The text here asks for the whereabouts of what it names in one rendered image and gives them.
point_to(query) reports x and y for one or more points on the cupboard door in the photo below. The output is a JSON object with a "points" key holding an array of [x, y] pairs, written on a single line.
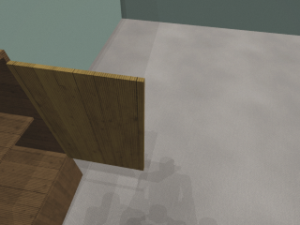
{"points": [[94, 116]]}

